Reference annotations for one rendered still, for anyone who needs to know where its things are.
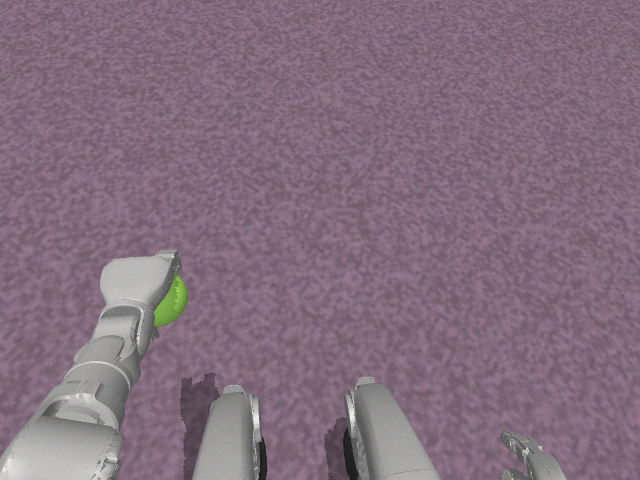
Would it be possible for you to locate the right robot foot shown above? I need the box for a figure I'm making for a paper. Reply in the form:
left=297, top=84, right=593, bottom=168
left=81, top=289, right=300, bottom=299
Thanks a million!
left=343, top=428, right=359, bottom=480

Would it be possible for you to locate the ball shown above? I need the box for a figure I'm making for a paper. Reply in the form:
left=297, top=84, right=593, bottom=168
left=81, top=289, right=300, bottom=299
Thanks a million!
left=154, top=273, right=188, bottom=327

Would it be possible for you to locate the right robot hand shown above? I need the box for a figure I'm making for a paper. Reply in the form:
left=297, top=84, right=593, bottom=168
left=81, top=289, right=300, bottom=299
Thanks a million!
left=500, top=430, right=567, bottom=480

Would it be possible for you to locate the left robot hand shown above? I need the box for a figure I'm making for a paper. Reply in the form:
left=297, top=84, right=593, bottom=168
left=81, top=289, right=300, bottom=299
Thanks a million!
left=100, top=249, right=182, bottom=342

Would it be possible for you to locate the left robot arm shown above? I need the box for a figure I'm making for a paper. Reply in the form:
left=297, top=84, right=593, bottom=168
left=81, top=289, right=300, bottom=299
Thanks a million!
left=0, top=300, right=155, bottom=480

